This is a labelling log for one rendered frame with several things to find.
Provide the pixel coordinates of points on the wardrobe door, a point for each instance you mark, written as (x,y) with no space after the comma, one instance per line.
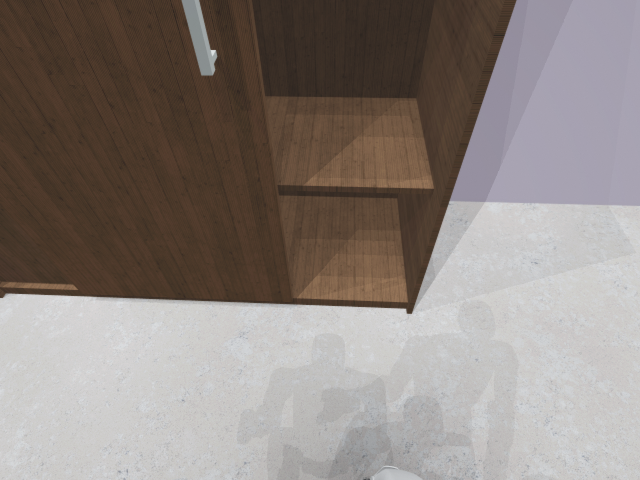
(21,260)
(132,172)

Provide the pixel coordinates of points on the robot right shin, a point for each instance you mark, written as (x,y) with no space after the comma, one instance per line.
(386,467)

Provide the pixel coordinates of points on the handle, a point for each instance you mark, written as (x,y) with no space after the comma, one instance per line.
(205,56)

